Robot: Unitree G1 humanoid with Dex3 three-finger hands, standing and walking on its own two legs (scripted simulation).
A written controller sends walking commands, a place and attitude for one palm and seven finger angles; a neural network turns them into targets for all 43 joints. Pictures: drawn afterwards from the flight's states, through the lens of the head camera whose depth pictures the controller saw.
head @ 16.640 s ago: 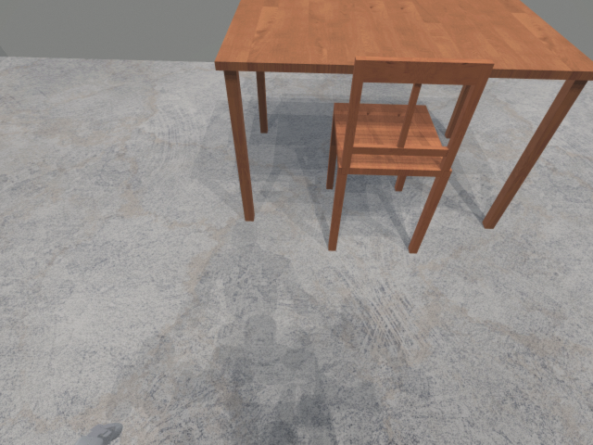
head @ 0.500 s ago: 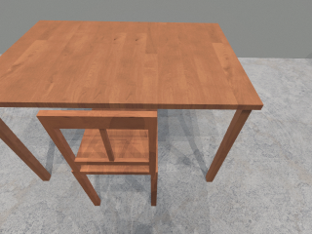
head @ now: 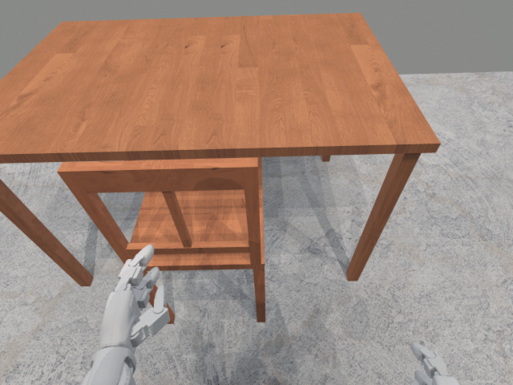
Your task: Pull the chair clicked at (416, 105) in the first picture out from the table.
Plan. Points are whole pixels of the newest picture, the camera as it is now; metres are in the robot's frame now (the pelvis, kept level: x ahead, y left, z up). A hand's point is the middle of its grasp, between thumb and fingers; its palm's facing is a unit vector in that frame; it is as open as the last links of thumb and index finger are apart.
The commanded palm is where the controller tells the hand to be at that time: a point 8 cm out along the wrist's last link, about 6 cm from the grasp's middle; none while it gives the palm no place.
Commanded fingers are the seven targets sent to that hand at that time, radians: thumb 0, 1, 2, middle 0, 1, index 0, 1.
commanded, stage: raise the hand toward the chair's back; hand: left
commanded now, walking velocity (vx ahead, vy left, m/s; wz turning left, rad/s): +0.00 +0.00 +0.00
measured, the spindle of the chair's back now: (178, 219) +0.48 +0.19 -0.09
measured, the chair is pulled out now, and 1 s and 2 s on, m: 0.00 0.00 0.00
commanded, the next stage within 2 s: aim the fingers beside a spindle in 1.84 s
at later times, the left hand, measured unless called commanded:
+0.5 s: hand (178, 336) +0.21 +0.13 -0.04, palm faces -0.15 -0.99 -0.02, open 12.2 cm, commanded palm +0.17 +0.22 -0.03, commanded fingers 0.00 -0.01 0.51 -0.11 -0.16 -0.11 -0.16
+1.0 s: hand (137, 322) +0.22 +0.19 -0.01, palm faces +0.06 -1.00 -0.05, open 16.2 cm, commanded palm +0.20 +0.25 -0.02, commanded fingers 0.00 -0.50 0.30 -0.06 -0.08 -0.06 -0.08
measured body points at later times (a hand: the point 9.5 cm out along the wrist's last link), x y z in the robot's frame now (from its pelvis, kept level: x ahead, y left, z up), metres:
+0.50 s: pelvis -0.02 -0.01 -0.09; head +0.06 -0.02 +0.35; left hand +0.21 +0.19 -0.03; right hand +0.19 -0.20 -0.18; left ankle +0.03 +0.12 -0.71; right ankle +0.01 -0.11 -0.71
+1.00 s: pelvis +0.00 +0.01 -0.07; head +0.06 +0.02 +0.38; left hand +0.22 +0.25 -0.01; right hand +0.18 -0.24 -0.13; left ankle +0.03 +0.12 -0.71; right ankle +0.01 -0.11 -0.71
